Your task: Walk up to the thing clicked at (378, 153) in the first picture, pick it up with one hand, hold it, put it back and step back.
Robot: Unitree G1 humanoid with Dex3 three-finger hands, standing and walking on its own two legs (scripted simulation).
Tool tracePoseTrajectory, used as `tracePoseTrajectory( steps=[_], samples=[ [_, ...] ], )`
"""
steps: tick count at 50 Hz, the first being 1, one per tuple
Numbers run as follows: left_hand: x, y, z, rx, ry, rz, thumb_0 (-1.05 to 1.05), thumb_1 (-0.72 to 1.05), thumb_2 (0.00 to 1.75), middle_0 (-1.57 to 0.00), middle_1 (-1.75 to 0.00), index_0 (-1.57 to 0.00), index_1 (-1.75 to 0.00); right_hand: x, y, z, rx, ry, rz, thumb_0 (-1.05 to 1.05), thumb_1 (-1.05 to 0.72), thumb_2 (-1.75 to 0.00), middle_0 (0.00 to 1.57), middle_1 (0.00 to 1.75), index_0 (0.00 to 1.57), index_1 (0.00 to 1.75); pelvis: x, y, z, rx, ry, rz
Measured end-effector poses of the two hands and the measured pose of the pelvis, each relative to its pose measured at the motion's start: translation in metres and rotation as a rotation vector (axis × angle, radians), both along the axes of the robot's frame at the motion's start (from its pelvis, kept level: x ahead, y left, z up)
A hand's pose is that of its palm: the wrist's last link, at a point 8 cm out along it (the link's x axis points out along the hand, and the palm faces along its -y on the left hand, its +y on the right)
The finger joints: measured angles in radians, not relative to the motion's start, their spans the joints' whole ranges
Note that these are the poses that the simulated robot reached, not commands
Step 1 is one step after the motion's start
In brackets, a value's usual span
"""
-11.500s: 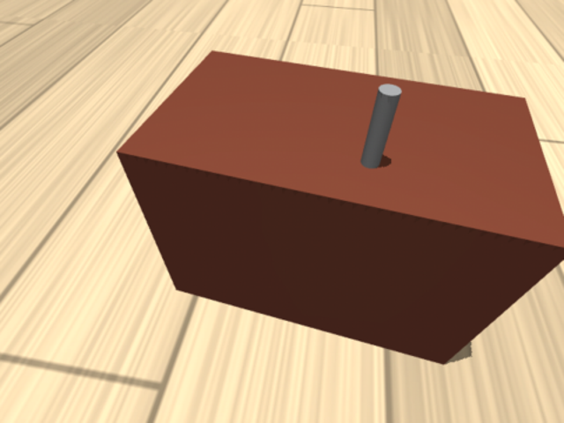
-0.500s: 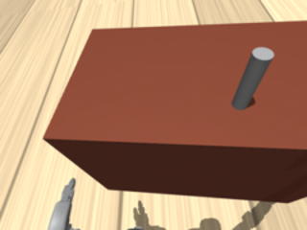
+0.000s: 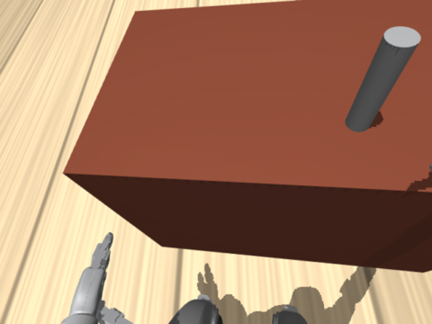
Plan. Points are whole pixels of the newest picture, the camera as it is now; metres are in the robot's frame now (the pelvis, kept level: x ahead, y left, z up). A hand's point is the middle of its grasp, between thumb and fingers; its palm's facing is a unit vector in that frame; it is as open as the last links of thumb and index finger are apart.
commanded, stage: close in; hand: right
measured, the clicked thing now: (375, 87) +0.54 -0.20 +0.09
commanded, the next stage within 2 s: rest palm in 0.56 s
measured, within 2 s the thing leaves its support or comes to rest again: neither
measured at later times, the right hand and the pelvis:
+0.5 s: hand (387, 113) +0.50 -0.22 +0.06, palm faces +0.12 +0.99 +0.03, open 17.8 cm; pelvis +0.00 +0.00 -0.01, yaw +1 degrees
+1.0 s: hand (361, 112) +0.51 -0.19 +0.05, palm faces +0.12 +0.99 +0.02, open 17.3 cm; pelvis +0.00 +0.01 -0.02, yaw +1 degrees
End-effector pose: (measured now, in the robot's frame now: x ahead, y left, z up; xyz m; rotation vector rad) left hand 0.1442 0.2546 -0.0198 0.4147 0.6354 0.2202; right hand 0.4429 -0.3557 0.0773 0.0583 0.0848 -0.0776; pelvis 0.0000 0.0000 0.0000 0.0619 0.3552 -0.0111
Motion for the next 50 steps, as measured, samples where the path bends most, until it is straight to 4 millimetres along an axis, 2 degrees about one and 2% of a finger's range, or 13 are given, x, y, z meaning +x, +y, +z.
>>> tracePoseTrajectory(
  steps=[4,9,15,19,25,34,44,50],
  samples=[
    [-0.011,0.006,-0.001,0.022,0.007,0.025,-0.01,-0.53,0.04,-0.06,-0.06,-0.06,-0.06,0.015,0.022,-0.024,0.006,-0.002,0.003,-0.02,0.58,-0.05,0.04,0.05,0.04,0.04,-0.004,-0.001,-0.009,0.004,0.026,0.010],
    [-0.021,0.012,0.002,0.043,0.007,0.058,-0.01,-0.53,0.04,-0.06,-0.06,-0.06,-0.06,0.031,0.046,-0.036,0.012,-0.018,-0.011,-0.02,0.59,-0.04,0.04,0.05,0.04,0.04,-0.007,-0.001,-0.016,0.011,0.042,0.022],
    [-0.027,0.009,0.003,0.007,0.003,0.081,-0.01,-0.53,0.04,-0.06,-0.06,-0.06,-0.06,0.038,0.066,-0.029,-0.002,-0.023,-0.021,-0.02,0.60,-0.04,0.03,0.05,0.03,0.05,-0.005,-0.001,-0.015,0.012,0.034,0.028],
    [-0.022,0.004,0.005,-0.022,-0.024,0.070,-0.01,-0.53,0.04,-0.06,-0.06,-0.06,-0.06,0.037,0.073,-0.021,-0.019,-0.028,-0.035,-0.02,0.61,-0.04,0.03,0.05,0.03,0.05,-0.004,-0.001,-0.013,0.009,0.023,0.028],
    [-0.013,0.000,0.010,-0.047,-0.061,0.039,-0.01,-0.52,0.04,-0.06,-0.06,-0.06,-0.06,0.033,0.080,-0.019,-0.032,-0.027,-0.039,-0.02,0.60,-0.05,0.03,0.05,0.03,0.05,-0.003,0.001,-0.013,0.003,0.015,0.023],
    [-0.016,0.008,0.005,-0.035,-0.019,0.040,-0.01,-0.52,0.04,-0.06,-0.06,-0.06,-0.06,0.035,0.094,-0.027,-0.029,-0.024,-0.040,-0.02,0.58,-0.05,0.03,0.05,0.03,0.05,-0.003,0.005,-0.016,-0.001,0.022,0.016],
    [-0.015,0.013,0.010,-0.035,-0.033,0.055,-0.01,-0.57,0.08,-0.06,-0.05,-0.04,-0.06,0.042,0.117,-0.027,-0.022,-0.015,-0.024,-0.02,0.55,-0.03,0.06,0.04,0.05,0.03,-0.002,0.006,-0.014,-0.004,0.015,0.019],
    [-0.018,0.011,0.006,-0.051,-0.030,0.058,-0.01,-0.57,0.07,-0.06,-0.05,-0.04,-0.06,0.041,0.118,-0.028,-0.035,-0.024,-0.037,-0.02,0.57,-0.02,0.15,0.07,0.14,0.07,-0.003,0.006,-0.015,-0.007,0.017,0.025]
  ],
)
